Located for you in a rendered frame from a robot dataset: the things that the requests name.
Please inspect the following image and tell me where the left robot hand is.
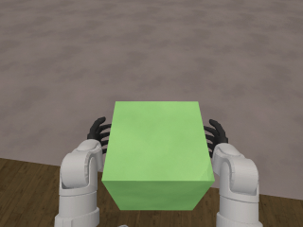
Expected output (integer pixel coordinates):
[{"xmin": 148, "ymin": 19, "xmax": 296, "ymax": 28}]
[{"xmin": 87, "ymin": 116, "xmax": 112, "ymax": 154}]

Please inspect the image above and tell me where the robot right forearm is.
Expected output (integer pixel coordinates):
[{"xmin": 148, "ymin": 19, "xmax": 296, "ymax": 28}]
[{"xmin": 212, "ymin": 143, "xmax": 263, "ymax": 227}]

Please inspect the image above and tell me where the carton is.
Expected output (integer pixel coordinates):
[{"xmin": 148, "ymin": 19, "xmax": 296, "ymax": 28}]
[{"xmin": 101, "ymin": 101, "xmax": 215, "ymax": 211}]

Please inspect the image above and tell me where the robot left forearm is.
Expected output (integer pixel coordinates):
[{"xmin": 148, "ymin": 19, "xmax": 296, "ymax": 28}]
[{"xmin": 54, "ymin": 139, "xmax": 103, "ymax": 227}]

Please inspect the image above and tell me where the right robot hand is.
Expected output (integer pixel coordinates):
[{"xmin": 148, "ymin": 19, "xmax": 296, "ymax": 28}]
[{"xmin": 204, "ymin": 119, "xmax": 228, "ymax": 158}]

